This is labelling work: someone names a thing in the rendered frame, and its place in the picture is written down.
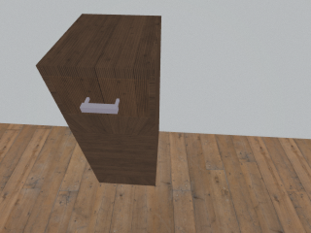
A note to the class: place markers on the drawer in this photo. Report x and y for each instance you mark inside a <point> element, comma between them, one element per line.
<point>134,94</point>

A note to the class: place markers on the handle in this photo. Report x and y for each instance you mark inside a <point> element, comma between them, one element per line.
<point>100,108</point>

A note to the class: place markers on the cabinet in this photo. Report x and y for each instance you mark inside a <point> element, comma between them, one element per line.
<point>119,149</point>

